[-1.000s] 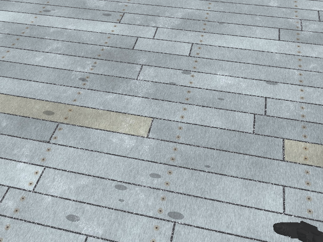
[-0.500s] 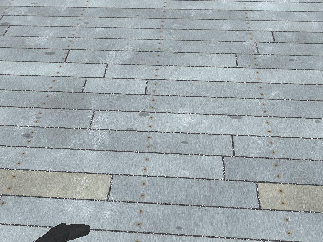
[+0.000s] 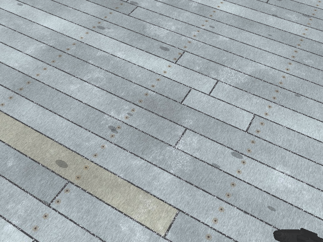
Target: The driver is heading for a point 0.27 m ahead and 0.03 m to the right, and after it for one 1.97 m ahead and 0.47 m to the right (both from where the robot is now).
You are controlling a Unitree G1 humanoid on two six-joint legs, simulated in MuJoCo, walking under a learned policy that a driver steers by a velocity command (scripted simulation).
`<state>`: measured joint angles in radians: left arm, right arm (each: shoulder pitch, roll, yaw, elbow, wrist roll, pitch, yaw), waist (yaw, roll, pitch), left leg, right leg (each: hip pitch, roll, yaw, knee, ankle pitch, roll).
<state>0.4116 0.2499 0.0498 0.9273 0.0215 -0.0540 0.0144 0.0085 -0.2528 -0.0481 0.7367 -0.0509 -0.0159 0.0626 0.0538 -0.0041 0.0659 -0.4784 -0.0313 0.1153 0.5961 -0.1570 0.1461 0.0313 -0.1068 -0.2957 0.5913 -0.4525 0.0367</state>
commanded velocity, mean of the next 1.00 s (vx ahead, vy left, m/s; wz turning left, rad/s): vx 0.25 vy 0.00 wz -0.28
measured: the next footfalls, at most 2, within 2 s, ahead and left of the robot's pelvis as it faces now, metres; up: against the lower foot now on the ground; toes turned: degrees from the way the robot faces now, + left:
right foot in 0.50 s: +0.43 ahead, -0.07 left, +0.00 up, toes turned -8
left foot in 1.06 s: +0.45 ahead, +0.11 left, +0.00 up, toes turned -29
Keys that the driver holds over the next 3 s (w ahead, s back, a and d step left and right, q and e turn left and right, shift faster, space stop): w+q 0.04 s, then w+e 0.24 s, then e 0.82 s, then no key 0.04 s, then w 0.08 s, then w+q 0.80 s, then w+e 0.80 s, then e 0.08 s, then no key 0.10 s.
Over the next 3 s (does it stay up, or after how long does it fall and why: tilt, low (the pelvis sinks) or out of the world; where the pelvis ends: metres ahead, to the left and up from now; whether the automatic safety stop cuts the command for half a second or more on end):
stays up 1.20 -0.18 0.02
